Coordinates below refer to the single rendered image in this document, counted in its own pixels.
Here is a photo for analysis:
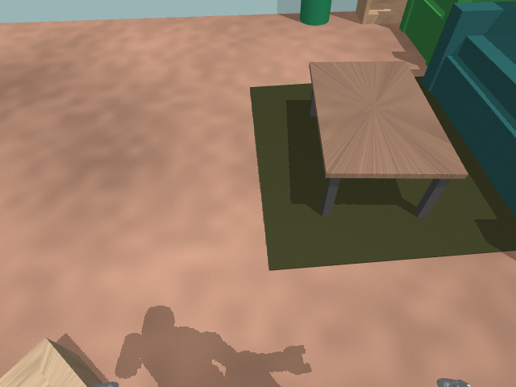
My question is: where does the coffee table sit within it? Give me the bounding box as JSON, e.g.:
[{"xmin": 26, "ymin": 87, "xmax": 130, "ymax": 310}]
[{"xmin": 309, "ymin": 61, "xmax": 468, "ymax": 218}]

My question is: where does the bookshelf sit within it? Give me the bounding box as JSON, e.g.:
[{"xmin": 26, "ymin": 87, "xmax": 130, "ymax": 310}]
[{"xmin": 356, "ymin": 0, "xmax": 408, "ymax": 25}]

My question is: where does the armchair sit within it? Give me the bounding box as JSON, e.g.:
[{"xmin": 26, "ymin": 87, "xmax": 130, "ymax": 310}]
[{"xmin": 399, "ymin": 0, "xmax": 516, "ymax": 67}]

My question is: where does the sofa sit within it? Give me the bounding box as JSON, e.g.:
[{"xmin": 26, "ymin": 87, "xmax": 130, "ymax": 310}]
[{"xmin": 422, "ymin": 1, "xmax": 516, "ymax": 218}]

